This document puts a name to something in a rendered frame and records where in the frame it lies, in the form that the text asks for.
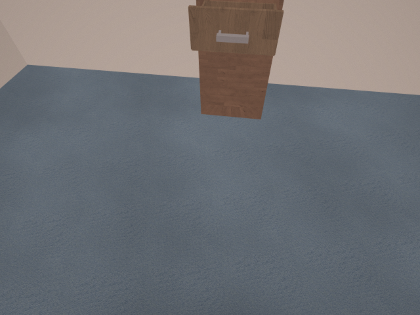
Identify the handle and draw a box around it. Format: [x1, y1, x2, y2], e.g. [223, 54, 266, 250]
[216, 30, 249, 44]

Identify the drawer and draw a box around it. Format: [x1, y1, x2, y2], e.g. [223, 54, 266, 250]
[188, 0, 284, 56]

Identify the cabinet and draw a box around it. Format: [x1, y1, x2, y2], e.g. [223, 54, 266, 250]
[196, 0, 284, 119]

